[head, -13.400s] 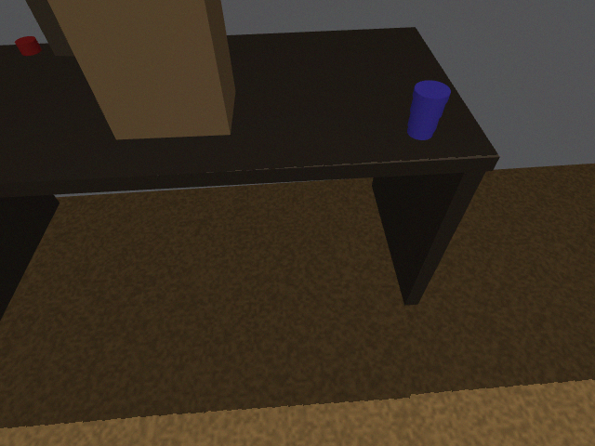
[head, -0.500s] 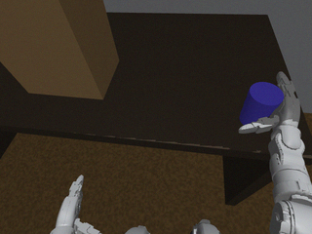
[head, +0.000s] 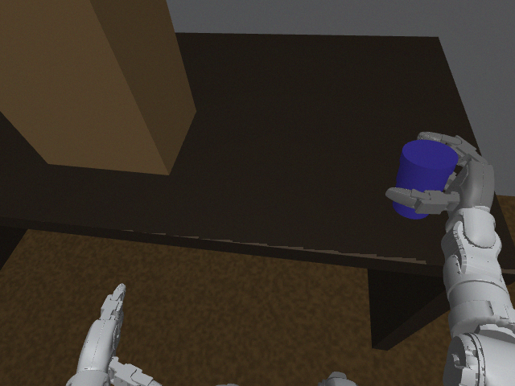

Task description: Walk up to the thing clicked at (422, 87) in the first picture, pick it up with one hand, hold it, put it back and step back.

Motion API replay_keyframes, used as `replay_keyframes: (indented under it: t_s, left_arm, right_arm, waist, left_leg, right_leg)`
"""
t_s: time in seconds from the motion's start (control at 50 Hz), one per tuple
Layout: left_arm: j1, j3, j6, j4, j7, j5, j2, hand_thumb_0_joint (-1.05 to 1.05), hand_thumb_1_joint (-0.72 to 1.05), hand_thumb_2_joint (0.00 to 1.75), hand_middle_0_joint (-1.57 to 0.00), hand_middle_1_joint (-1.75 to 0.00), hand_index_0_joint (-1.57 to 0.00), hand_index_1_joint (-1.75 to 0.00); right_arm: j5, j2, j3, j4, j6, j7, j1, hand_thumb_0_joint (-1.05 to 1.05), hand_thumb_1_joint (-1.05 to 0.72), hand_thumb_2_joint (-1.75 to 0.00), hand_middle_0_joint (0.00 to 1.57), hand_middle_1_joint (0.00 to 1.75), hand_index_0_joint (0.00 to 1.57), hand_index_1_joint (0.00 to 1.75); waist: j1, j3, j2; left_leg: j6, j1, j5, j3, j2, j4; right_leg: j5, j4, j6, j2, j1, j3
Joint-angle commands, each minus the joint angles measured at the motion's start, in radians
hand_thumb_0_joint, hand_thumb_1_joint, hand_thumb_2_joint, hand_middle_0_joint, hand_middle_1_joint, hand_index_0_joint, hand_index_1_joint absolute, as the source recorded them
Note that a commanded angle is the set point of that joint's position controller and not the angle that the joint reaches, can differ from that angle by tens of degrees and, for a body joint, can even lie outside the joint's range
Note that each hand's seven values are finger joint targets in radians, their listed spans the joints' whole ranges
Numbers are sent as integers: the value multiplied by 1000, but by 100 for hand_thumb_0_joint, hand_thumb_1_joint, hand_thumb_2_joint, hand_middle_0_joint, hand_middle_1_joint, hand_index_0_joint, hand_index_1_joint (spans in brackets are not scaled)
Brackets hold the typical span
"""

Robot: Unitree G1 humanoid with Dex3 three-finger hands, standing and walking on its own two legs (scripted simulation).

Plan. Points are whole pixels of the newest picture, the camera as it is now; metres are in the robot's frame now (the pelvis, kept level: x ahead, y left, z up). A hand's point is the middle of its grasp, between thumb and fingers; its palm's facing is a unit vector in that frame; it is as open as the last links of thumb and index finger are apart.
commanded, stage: close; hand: right
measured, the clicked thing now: (419, 182) +0.43 -0.20 +0.06
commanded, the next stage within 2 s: settle in 0.08 s
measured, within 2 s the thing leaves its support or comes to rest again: leaves its support in 0.26 s
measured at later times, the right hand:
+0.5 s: hand (433, 153) +0.45 -0.21 +0.11, palm faces +0.20 +0.98 +0.02, open 10.6 cm
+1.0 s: hand (442, 141) +0.45 -0.21 +0.13, palm faces +0.21 +0.98 -0.01, open 10.7 cm
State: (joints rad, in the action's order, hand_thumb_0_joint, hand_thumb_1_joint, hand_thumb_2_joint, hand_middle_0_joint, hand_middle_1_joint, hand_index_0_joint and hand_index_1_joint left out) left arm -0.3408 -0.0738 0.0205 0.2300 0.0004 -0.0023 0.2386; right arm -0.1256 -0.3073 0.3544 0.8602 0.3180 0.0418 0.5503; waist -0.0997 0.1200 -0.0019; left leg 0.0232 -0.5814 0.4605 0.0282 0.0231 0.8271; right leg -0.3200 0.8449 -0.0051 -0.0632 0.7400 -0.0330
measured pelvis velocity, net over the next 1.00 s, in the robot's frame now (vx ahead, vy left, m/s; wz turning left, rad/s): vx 0.00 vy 0.01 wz -0.01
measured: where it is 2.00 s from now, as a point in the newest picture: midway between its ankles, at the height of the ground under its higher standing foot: outside the picture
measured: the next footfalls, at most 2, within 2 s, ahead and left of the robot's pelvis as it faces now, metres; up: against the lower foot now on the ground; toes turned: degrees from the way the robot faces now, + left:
none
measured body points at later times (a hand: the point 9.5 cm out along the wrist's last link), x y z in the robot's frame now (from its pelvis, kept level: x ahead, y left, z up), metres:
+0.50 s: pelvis +0.00 +0.00 +0.01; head +0.05 -0.01 +0.45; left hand +0.15 +0.27 -0.04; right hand +0.43 -0.26 +0.11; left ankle -0.03 +0.14 -0.70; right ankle +0.05 -0.12 -0.70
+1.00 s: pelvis +0.00 +0.01 +0.02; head +0.05 +0.00 +0.47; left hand +0.16 +0.27 -0.03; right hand +0.43 -0.26 +0.14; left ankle -0.03 +0.14 -0.70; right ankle +0.05 -0.12 -0.70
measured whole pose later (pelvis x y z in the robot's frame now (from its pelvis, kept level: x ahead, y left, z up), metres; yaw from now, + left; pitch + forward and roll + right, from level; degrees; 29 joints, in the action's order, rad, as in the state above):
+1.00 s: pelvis +0.00 +0.01 +0.02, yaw -1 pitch +8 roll +1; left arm -0.29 -0.06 0.07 0.39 0.04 -0.02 0.24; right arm -0.13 -0.37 0.32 0.83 0.18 0.05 0.64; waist -0.08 0.08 0.00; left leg 0.01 -0.43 0.41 0.03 0.02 0.69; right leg -0.26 0.70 0.01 -0.05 0.58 -0.03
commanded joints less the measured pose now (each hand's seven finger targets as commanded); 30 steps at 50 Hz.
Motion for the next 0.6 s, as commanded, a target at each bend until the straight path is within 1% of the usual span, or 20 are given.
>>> replay_keyframes:
  t_s: [0.0,0.02,0.06,0.08,0.14,0.18,0.22,0.26,0.3,0.32,0.34,0.36,0.38,0.4,0.42,0.44,0.46,0.48,0.52,0.58]
  left_arm:
    - [-69,-56,43,-50,14,5,111,0,-52,4,-4,-5,-5,-4]
    - [-58,-31,48,-40,9,5,79,0,-51,3,-4,-6,-6,-4]
    - [-9,-99,59,-112,13,13,150,0,-50,2,-4,-6,-6,-4]
    - [-31,-96,58,-110,13,15,155,0,-49,2,-4,-6,-6,-4]
    - [14,-52,58,-113,8,12,113,0,-50,3,-4,-6,-6,-4]
    - [52,-72,64,-139,16,14,140,0,-55,5,-6,-6,-6,-6]
    - [99,-120,67,-218,29,8,208,0,-56,6,-6,-6,-6,-6]
    - [80,-72,62,-189,30,3,162,0,-56,7,-6,-6,-5,-6]
    - [64,-87,59,-153,38,-2,184,0,-56,7,-6,-6,-5,-6]
    - [67,-44,59,-140,34,-2,149,0,-56,7,-6,-6,-5,-6]
    - [79,-52,60,-140,36,-6,147,0,-56,7,-6,-6,-5,-6]
    - [65,-47,57,-102,36,-5,132,0,-56,7,-6,-5,-5,-6]
    - [20,-66,55,-62,39,-3,158,0,-55,6,-6,-6,-5,-6]
    - [22,-29,51,-30,33,-3,117,0,-55,6,-6,-6,-6,-6]
    - [26,-50,54,-44,35,-3,132,0,-54,5,-6,-6,-6,-6]
    - [41,-70,58,-51,37,-4,151,0,-55,6,-6,-6,-6,-6]
    - [73,-35,63,-79,35,-5,111,0,-54,5,-6,-6,-6,-6]
    - [27,-83,60,-39,39,-3,157,0,-53,5,-6,-6,-6,-5]
    - [17,-76,59,-37,35,-6,151,0,-53,5,-6,-6,-6,-6]
    - [47,-44,65,-39,31,-8,118,0,-54,6,-6,-6,-6,-6]
  right_arm:
    - [21,-245,35,-155,83,-15,416,0,-9,-71,115,95,115,95]
    - [26,-232,30,-93,83,-8,363,0,-10,-75,114,97,114,97]
    - [35,-331,60,-286,108,-9,512,0,-17,-83,116,103,116,103]
    - [40,-341,58,-277,99,-10,509,0,-17,-88,118,108,118,108]
    - [13,-227,28,-196,77,-2,481,0,-23,-91,122,111,122,111]
    - [5,-298,60,-272,86,-6,565,0,-25,-100,117,120,119,120]
    - [5,-314,41,-301,77,-4,578,0,-26,-112,121,125,124,125]
    - [10,-289,14,-288,65,8,548,0,-27,-117,121,128,124,128]
    - [1,-285,24,-204,50,14,498,0,-24,-118,123,130,126,130]
    - [-5,-299,36,-231,48,12,524,0,-22,-115,124,129,127,129]
    - [-4,-322,44,-261,49,9,565,0,-21,-115,124,129,127,129]
    - [-1,-351,55,-279,51,2,614,0,-20,-119,125,132,129,132]
    - [-1,-316,51,-137,30,4,510,0,-20,-116,126,131,129,131]
    - [-7,-304,47,-196,32,2,531,0,-17,-117,126,131,129,131]
    - [-1,-314,49,-165,30,-2,543,0,-19,-119,126,133,130,133]
    - [-4,-329,63,-207,32,-6,561,0,-17,-120,125,133,129,133]
    - [3,-339,45,-275,37,-7,619,0,-20,-120,127,134,131,134]
    - [4,-331,49,-217,22,-4,575,0,-20,-119,125,133,129,133]
    - [1,-263,14,-158,1,8,508,0,-19,-120,125,133,129,133]
    - [-6,-267,-4,-273,-10,26,589,0,-20,-122,126,135,130,135]
  waist:
    - [-20,176,66]
    - [-21,167,85]
    - [-30,285,165]
    - [-27,310,176]
    - [-35,294,115]
    - [-25,428,119]
    - [-21,516,68]
    - [-1,504,78]
    - [-8,462,51]
    - [11,437,70]
    - [9,450,87]
    - [14,424,125]
    - [-4,342,79]
    - [16,294,111]
    - [-10,294,87]
    - [-3,329,86]
    - [0,342,113]
    - [-15,344,83]
    - [-22,315,48]
    - [-9,400,102]
  left_leg:
    - [-17,-105,-256,-17,13,-118]
    - [-18,-114,-242,-9,9,-117]
    - [-27,-105,-206,-14,9,-116]
    - [-29,-107,-208,-23,16,-116]
    - [-27,-116,-209,-29,22,-112]
    - [-25,-75,-249,-38,25,-110]
    - [-17,-7,-332,-37,25,-110]
    - [-15,22,-356,-32,21,-113]
    - [-13,30,-338,-35,23,-130]
    - [-16,36,-334,-32,22,-135]
    - [-16,24,-332,-33,21,-136]
    - [-18,13,-327,-24,17,-143]
    - [-20,-3,-296,-34,23,-155]
    - [-24,-13,-257,-32,21,-163]
    - [-19,-14,-266,-27,20,-172]
    - [-17,1,-290,-31,21,-170]
    - [-14,22,-333,-18,11,-172]
    - [-12,9,-347,-23,17,-167]
    - [-10,8,-369,-31,20,-170]
    - [-17,10,-407,-46,24,-163]
  right_leg:
    - [149,-79,-22,23,-309,19]
    - [138,-77,-19,24,-296,15]
    - [116,-86,-9,18,-377,23]
    - [128,-89,-6,18,-414,25]
    - [112,-78,-8,17,-380,40]
    - [167,-67,-10,12,-447,49]
    - [244,-48,-18,14,-468,46]
    - [262,-48,-19,20,-453,37]
    - [242,-65,-20,19,-442,42]
    - [239,-78,-16,22,-428,39]
    - [244,-83,-16,21,-449,38]
    - [239,-87,-13,21,-442,33]
    - [203,-107,-11,20,-420,34]
    - [163,-125,-10,22,-397,33]
    - [158,-122,-14,22,-406,29]
    - [186,-123,-16,20,-429,30]
    - [227,-115,-15,24,-442,17]
    - [244,-113,-17,21,-458,21]
    - [266,-117,-21,20,-467,22]
    - [379,-116,-15,11,-552,36]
